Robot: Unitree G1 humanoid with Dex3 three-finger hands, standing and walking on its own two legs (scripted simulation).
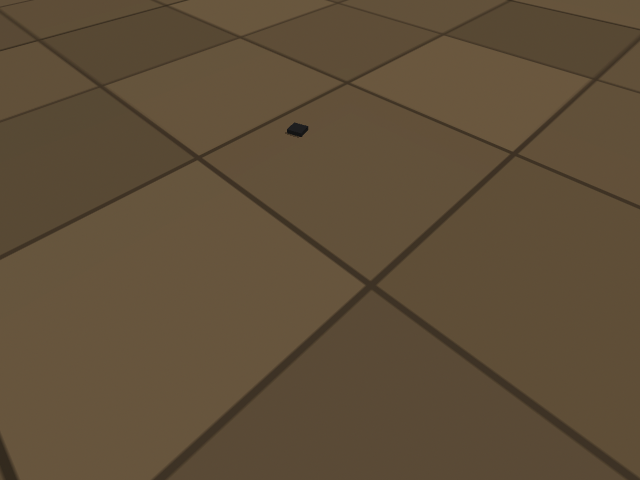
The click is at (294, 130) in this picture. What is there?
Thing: flat box
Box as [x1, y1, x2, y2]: [287, 122, 307, 136]
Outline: 294,122 287,129 287,132 301,136 307,130 307,126
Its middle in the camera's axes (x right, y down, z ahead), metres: -0.12 -0.62 +2.28
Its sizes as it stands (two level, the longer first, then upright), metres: 0.095 0.085 0.025
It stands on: the floor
